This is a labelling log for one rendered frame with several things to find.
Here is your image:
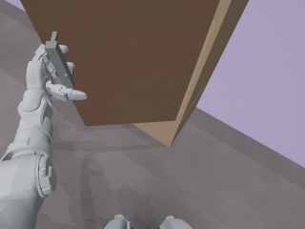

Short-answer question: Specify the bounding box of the robot left hand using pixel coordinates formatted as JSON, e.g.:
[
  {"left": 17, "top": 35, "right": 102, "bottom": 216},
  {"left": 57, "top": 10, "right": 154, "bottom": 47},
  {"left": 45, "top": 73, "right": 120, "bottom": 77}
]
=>
[{"left": 26, "top": 44, "right": 88, "bottom": 102}]

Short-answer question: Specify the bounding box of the robot left forearm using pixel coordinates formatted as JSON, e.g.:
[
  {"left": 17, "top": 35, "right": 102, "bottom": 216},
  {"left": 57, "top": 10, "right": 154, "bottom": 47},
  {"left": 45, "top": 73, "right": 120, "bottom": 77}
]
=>
[{"left": 0, "top": 89, "right": 53, "bottom": 162}]

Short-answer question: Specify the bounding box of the handle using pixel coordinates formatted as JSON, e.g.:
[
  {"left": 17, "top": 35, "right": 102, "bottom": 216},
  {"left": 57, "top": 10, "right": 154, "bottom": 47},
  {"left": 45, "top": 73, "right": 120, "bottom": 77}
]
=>
[{"left": 44, "top": 31, "right": 75, "bottom": 89}]

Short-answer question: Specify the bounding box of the cupboard door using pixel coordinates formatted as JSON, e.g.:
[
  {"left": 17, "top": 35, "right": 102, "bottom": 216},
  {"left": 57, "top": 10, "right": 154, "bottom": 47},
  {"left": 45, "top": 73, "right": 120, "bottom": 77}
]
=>
[{"left": 20, "top": 0, "right": 220, "bottom": 127}]

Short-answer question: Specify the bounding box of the left robot thigh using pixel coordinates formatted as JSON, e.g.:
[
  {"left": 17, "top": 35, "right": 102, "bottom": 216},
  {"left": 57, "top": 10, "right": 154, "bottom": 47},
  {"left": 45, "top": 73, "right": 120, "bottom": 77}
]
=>
[{"left": 104, "top": 218, "right": 132, "bottom": 229}]

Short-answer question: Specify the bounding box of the robot left upper arm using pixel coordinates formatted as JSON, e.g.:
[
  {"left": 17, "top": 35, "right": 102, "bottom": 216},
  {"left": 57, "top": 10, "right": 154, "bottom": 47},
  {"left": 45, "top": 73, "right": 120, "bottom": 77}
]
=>
[{"left": 0, "top": 155, "right": 57, "bottom": 229}]

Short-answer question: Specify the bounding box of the robot thigh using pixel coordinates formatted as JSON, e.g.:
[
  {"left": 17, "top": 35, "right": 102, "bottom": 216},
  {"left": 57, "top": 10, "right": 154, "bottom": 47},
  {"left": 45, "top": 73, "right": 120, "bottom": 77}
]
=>
[
  {"left": 104, "top": 218, "right": 132, "bottom": 229},
  {"left": 159, "top": 219, "right": 193, "bottom": 229}
]

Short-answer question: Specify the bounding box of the right robot thigh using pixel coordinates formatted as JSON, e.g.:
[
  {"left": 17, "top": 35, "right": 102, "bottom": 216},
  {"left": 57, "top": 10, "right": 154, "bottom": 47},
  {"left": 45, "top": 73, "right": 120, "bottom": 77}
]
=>
[{"left": 159, "top": 219, "right": 193, "bottom": 229}]

